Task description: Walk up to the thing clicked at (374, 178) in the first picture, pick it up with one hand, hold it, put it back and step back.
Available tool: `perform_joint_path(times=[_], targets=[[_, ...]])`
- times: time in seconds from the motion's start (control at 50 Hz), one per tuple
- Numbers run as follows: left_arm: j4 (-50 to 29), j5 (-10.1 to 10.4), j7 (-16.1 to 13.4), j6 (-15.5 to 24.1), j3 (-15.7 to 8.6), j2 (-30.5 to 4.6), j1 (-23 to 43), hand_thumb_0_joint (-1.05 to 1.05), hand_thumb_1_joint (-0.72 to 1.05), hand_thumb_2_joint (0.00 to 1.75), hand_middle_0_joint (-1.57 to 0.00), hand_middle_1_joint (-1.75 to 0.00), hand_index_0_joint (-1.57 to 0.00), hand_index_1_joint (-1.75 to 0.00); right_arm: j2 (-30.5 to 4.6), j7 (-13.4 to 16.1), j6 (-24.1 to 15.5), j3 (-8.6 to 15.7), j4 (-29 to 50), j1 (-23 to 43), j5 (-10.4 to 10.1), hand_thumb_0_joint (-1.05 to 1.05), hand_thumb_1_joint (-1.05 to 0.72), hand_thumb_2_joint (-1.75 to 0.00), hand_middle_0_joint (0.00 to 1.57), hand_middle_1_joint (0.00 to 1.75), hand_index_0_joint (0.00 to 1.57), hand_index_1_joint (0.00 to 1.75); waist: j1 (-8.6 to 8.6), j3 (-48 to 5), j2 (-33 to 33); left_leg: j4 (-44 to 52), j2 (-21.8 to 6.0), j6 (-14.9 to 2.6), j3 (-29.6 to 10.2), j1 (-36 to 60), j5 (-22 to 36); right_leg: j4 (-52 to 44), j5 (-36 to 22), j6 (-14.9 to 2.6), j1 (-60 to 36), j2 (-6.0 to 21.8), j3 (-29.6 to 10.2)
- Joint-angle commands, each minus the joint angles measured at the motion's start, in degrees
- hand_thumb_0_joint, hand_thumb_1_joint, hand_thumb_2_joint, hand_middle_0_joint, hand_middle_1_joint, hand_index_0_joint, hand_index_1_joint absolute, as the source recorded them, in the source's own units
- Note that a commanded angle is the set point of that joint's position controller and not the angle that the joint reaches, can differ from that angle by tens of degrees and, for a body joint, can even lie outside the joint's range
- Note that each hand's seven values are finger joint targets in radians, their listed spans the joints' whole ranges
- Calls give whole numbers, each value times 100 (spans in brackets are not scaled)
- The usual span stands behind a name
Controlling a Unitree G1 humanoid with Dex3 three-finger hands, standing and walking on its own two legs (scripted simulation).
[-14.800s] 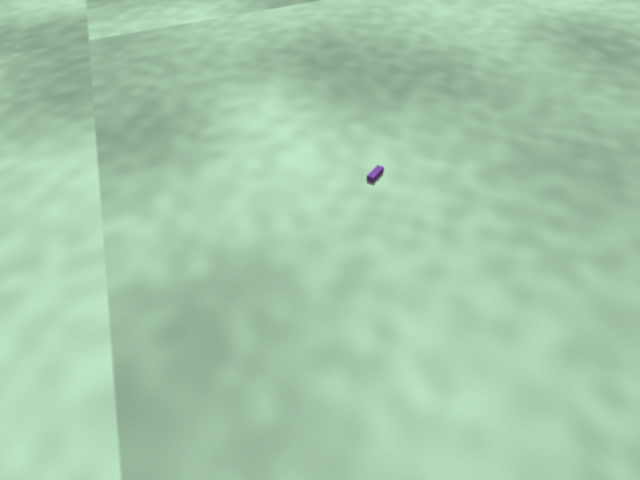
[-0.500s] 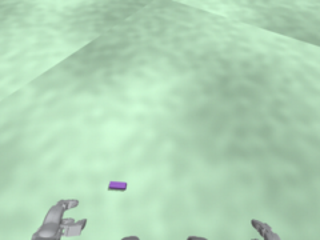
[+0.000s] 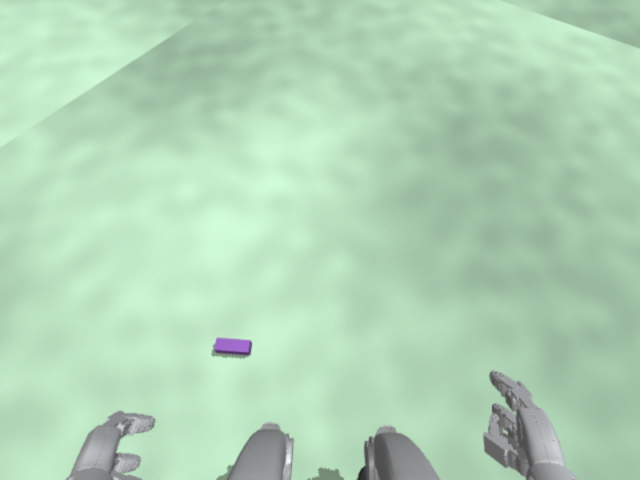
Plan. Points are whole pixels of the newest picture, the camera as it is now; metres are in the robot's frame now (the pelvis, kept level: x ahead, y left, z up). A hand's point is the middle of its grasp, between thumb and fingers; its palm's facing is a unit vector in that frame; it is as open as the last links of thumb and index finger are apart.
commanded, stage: rise first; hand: left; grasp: from above
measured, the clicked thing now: (233, 346) +0.44 +0.26 -0.67
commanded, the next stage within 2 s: none
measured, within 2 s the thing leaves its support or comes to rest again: neither
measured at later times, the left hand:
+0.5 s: hand (147, 461) +0.15 +0.28 -0.24, palm faces -0.35 -0.71 -0.61, open 12.5 cm
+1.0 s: hand (181, 384) +0.29 +0.31 -0.43, palm faces -0.50 -0.25 -0.83, open 11.9 cm
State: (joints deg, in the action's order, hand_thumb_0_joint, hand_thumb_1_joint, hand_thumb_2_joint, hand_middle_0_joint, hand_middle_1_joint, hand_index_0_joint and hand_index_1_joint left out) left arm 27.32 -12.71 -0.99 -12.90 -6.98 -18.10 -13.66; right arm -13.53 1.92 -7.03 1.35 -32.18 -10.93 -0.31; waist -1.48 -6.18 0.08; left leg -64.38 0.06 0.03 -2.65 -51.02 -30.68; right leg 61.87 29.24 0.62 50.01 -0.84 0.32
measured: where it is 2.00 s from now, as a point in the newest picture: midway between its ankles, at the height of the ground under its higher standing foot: outside the picture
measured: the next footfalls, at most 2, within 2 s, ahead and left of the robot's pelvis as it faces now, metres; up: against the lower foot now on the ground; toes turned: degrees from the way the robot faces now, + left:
none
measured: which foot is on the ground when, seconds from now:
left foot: down 0.00-1.00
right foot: down 0.00-1.00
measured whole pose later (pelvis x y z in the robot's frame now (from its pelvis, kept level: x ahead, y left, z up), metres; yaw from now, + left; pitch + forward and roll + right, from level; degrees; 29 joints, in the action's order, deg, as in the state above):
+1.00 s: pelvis -0.09 -0.01 -0.29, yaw -3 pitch +34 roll -5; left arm 60.5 -55.7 -5.8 20.8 -11.7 -40.3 33.8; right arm -16.4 -4.1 -6.4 1.7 -42.9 -6.5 2.9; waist -3.7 -5.1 0.4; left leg -125.2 1.2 1.4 -5.8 -119.7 -39.2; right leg 121.5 37.2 0.5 118.2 -1.5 3.3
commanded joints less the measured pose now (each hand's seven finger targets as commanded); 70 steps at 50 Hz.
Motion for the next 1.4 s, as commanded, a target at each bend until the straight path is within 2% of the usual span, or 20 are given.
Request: perform_joint_path(times=[0.0, 0.02, 0.22, 0.28, 0.32, 0.36, 0.4, 0.46, 0.54, 0.62, 0.72, 0.8, 0.86, 0.94, 1.0, 1.1, 1.18, 1.22, 1.26, 1.38], targets=[[-962, -98, -67, 31, -333, -964, -354, 0, -32, 74, -40, -74, -38, -77, -881, 53, -313, 346, 815, -165, -20, 0, -93, -91, 20, 30, 20, 30, -18, -1598, -451, 547, -40, -21, 63, 944, 2390, -360, -1745, -215, -525, -53, 174], [-1021, -80, -63, 22, -270, -881, -385, 0, -32, 73, -41, -74, -39, -76, -880, 35, -327, 338, 847, -180, -16, 0, -94, -91, 20, 30, 20, 30, -82, -1636, -359, 474, -46, -19, 38, 839, 2505, -269, -1823, -218, -500, -59, 193], [-1464, -331, -77, 5, -437, -1071, -783, 0, -30, 71, -42, -74, -41, -75, -871, -51, -413, 335, 1046, -29, -51, 0, -94, -91, 20, 30, 20, 30, 103, -1795, -519, 39, 15, -23, -4, 192, 1863, 300, -1339, -256, 140, -74, 185], [-1303, -522, -62, 190, -360, -1217, -52, 0, -32, 72, -41, -75, -40, -76, -940, -75, -470, 337, 961, 40, -39, 0, -95, -91, 20, 30, 20, 30, -122, -1682, -487, -287, -7, -31, -81, -224, 1604, 644, -1112, -252, 702, -74, 185], [-883, -736, -59, 429, -378, -1375, 494, 0, -30, 72, -39, -76, -38, -78, -956, -79, -533, 339, 872, 88, -24, 0, -93, -91, 20, 30, 20, 30, -213, -1470, -421, -633, 31, -79, -15, -786, 950, 863, -682, -246, 1188, -54, 132], [-582, -961, -90, 757, -504, -1586, 1008, 0, -28, 71, -39, -76, -38, -77, -1015, -95, -613, 379, 768, 132, -6, 0, -91, -90, 20, 30, 20, 30, -199, -1521, -400, -907, 59, -93, 0, -1243, 382, 1161, -247, -232, 1623, -30, 76], [-315, -1194, -78, 1091, -422, -1594, 1243, 0, -28, 72, -39, -75, -37, -77, -1048, -122, -693, 387, 692, 191, 6, 0, -90, -90, 20, 30, 20, 30, -156, -1739, -517, -1174, 73, -74, 17, -1544, 85, 1486, -14, -226, 1981, -34, 41], [-33, -1544, -74, 1581, -388, -1842, 1769, 0, -27, 73, -40, -74, -38, -76, -1156, -164, -768, 420, 511, 219, 3, 0, -91, -90, 20, 30, 20, 30, -140, -2284, -545, -1701, 89, -63, 33, -1913, 127, 2041, -76, -222, 2434, -46, 30], [451, -2073, -210, 2133, -690, -2523, 2403, 0, -27, 73, -43, -70, -40, -73, -1286, -229, -748, 437, 292, 219, 10, 0, -93, -91, 20, 30, 20, 30, -20, -2792, -653, -2478, 140, -72, 78, -2611, 303, 2765, -231, -241, 3052, -56, 35], [979, -2563, -414, 2325, -842, -2827, 2891, 0, -22, 69, -45, -70, -43, -71, -1318, -290, -610, 487, 113, 122, -1, 0, -93, -91, 20, 30, 20, 30, 103, -3274, -382, -3122, 197, -125, 272, -3186, 423, 3024, -352, -212, 3100, -67, 9], [1746, -3155, -424, 2573, -853, -3333, 4092, 0, -19, 67, -46, -69, -45, -69, -1384, -386, -450, 550, -221, -133, 40, 0, -93, -91, 20, 30, 20, 30, 55, -3821, -133, -3852, 192, -193, 282, -3822, 520, 3539, -460, -175, 3335, -76, 99], [2101, -3648, -451, 2948, -870, -3770, 5063, 0, -20, 70, -44, -67, -42, -69, -1400, -438, -315, 536, -445, -286, 136, 0, -92, -90, 20, 30, 20, 30, -72, -3930, -39, -4394, 195, -251, 335, -4472, 121, 3809, -101, -125, 3569, -83, 80], [2308, -3929, -550, 3272, -1007, -4111, 5450, 0, -18, 68, -45, -65, -44, -66, -1422, -489, -218, 478, -584, -349, 208, 0, -93, -91, 20, 30, 20, 30, -23, -4128, -239, -4613, 205, -228, 312, -4475, 171, 4103, -54, -147, 3810, -105, 152], [2636, -4349, -729, 3597, -927, -4251, 6006, 0, -16, 68, -46, -61, -45, -63, -1456, -576, -42, 447, -689, -375, 309, 0, -93, -91, 20, 30, 20, 30, -122, -3795, -719, -4718, 170, -180, 190, -4525, -249, 4464, 417, -219, 4689, -149, 389], [2930, -4598, -931, 3733, -853, -4210, 6189, 0, -14, 69, -44, -61, -43, -62, -1498, -647, 96, 409, -724, -412, 378, 0, -90, -90, 20, 30, 20, 30, -214, -3640, -946, -4734, 163, -165, 56, -4525, -478, 4714, 605, -245, 5154, -153, 540], [3233, -5086, -1355, 3778, -892, -4512, 6664, 0, -12, 68, -44, -59, -43, -60, -1634, -714, 313, 371, -823, -408, 477, 0, -89, -90, 20, 30, 20, 30, -323, -3525, -1397, -4729, 124, -76, -241, -4251, -394, 5194, 475, -269, 5878, -101, 725], [3562, -5440, -1602, 3718, -638, -4380, 7039, 0, -14, 68, -42, -60, -41, -61, -1645, -767, 483, 321, -879, -442, 549, 0, -89, -90, 20, 30, 20, 30, -510, -3392, -1544, -4894, 132, -52, -317, -4252, -216, 5392, 349, -273, 6265, -78, 784], [3700, -5568, -1713, 3697, -699, -4574, 7190, 0, -15, 69, -42, -60, -41, -61, -1690, -780, 531, 304, -910, -467, 591, 0, -90, -90, 20, 30, 20, 30, -540, -3440, -1532, -5016, 152, -60, -298, -4305, -163, 5432, 293, -269, 6274, -70, 768], [3813, -5671, -1777, 3667, -542, -4447, 7320, 0, -16, 71, -42, -60, -40, -62, -1643, -794, 567, 277, -938, -527, 631, 0, -90, -90, 20, 30, 20, 30, -611, -3462, -1494, -5165, 178, -97, -206, -4384, -105, 5409, 235, -266, 6198, -77, 741], [4085, -5987, -1919, 3676, -523, -4664, 7692, 0, -18, 72, -40, -62, -39, -63, -1673, -833, 650, 203, -967, -572, 737, 0, -90, -90, 20, 30, 20, 30, -745, -3418, -1533, -5352, 180, -120, -228, -4577, -117, 5558, 231, -247, 6306, -89, 777]])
